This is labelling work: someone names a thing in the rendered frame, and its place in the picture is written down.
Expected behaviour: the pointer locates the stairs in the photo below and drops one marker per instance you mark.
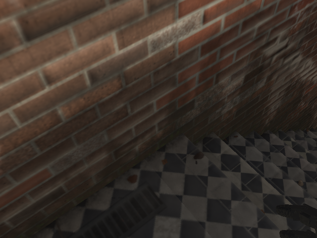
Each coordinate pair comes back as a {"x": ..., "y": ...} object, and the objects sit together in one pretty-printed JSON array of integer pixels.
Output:
[{"x": 269, "y": 169}]

